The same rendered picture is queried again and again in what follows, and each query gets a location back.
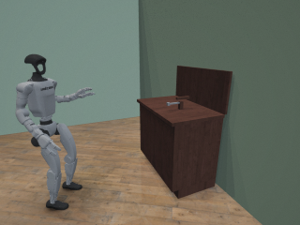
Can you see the left robot forearm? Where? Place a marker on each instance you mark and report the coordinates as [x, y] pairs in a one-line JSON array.
[[66, 98]]

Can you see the robot left hand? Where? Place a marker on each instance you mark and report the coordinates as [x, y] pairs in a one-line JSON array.
[[81, 92]]

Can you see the right robot upper arm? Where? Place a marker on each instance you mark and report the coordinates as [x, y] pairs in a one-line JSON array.
[[23, 90]]

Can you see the left robot shin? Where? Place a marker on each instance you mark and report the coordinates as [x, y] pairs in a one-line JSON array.
[[70, 170]]

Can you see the counter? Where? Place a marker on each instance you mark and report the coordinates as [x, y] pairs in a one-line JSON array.
[[182, 140]]

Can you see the robot right hand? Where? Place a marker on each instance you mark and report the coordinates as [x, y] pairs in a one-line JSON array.
[[44, 141]]

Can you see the right robot forearm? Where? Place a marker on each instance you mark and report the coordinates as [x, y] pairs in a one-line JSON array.
[[29, 124]]

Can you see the tap lever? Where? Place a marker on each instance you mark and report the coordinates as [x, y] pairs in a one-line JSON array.
[[171, 103]]

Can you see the left robot upper arm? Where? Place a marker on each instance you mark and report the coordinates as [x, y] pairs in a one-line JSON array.
[[54, 84]]

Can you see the right robot foot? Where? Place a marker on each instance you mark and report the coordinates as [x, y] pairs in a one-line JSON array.
[[57, 205]]

